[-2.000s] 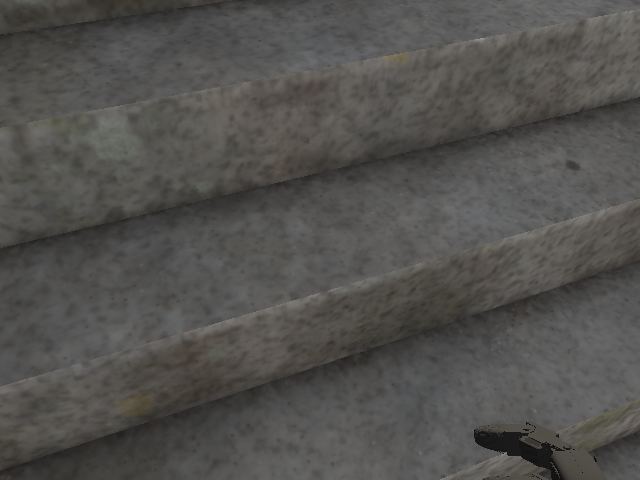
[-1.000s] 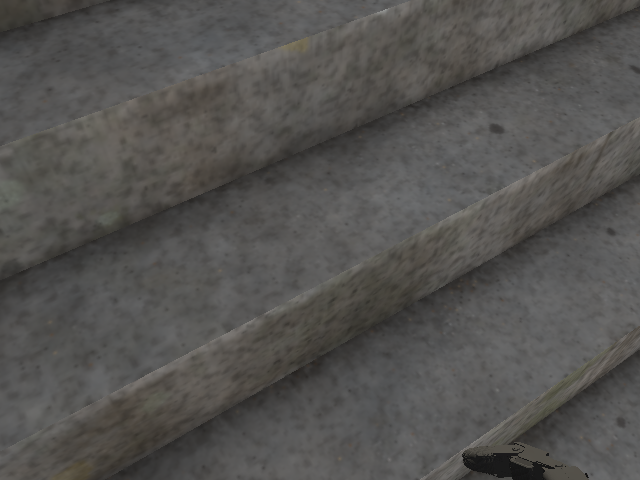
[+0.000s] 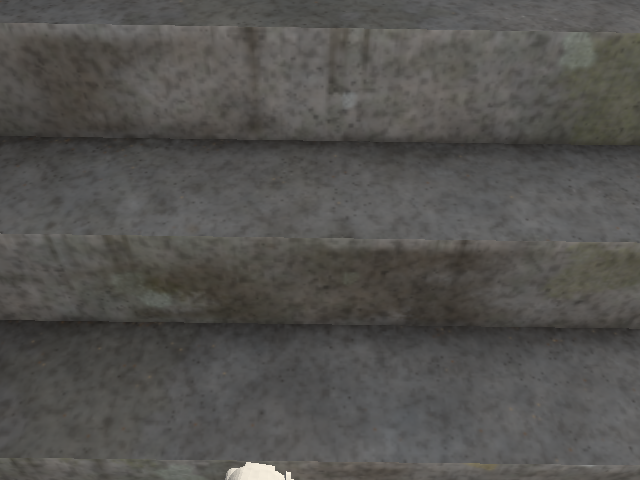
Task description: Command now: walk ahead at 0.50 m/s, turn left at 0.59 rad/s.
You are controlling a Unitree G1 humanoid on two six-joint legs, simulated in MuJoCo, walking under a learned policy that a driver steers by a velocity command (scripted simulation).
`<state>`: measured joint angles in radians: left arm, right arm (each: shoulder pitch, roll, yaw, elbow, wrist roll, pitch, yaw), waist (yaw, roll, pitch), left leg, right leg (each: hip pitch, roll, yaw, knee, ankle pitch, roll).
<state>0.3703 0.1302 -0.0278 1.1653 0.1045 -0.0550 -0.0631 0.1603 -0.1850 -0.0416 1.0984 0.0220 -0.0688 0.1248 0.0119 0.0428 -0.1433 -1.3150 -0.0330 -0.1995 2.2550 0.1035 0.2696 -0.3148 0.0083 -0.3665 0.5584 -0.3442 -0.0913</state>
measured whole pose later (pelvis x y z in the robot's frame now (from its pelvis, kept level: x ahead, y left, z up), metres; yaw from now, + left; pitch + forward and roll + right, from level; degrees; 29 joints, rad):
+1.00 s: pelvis +0.50 +0.00 +0.40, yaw +9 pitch +7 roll +2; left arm 0.50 0.17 0.01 1.15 0.07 -0.02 -0.05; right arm 0.04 -0.21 0.01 0.91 -0.01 -0.06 0.08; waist 0.04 0.02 -0.15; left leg -1.20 -0.05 -0.20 1.96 0.06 0.21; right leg -0.48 0.13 0.11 0.73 -0.36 -0.09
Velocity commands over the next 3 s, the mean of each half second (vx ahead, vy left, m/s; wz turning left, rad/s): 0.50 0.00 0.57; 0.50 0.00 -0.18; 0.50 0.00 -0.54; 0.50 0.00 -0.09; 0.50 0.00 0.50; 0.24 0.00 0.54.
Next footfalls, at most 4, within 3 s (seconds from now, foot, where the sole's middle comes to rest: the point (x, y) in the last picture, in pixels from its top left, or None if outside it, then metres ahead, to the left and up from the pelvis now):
0.28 left None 0.27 0.14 -0.55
0.74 right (374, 387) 0.55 -0.05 -0.35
1.24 left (245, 182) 0.79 0.16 -0.14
1.72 right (467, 6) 0.99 -0.19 0.06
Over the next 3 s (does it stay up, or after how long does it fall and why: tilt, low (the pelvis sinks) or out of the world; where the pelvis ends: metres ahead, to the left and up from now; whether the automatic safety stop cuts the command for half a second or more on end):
stays up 1.40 -0.07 1.23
